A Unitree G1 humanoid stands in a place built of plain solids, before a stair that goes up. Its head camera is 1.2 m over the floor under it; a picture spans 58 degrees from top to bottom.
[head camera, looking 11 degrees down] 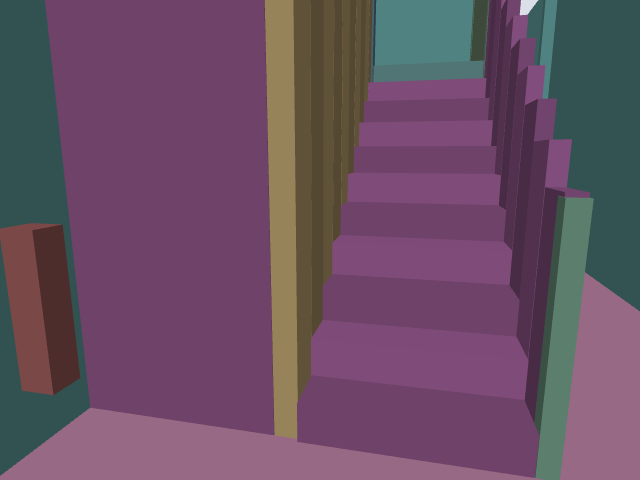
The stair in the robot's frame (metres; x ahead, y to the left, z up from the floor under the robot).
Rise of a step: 0.18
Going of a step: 0.25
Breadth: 0.94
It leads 13 degrees to the right of straight ahead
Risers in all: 11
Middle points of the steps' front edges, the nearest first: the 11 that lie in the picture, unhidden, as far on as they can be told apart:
1.54 -0.36 0.18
1.79 -0.41 0.36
2.03 -0.47 0.54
2.27 -0.53 0.72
2.51 -0.58 0.90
2.75 -0.64 1.09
2.99 -0.69 1.27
3.23 -0.75 1.45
3.47 -0.81 1.63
3.71 -0.86 1.81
3.96 -0.92 1.99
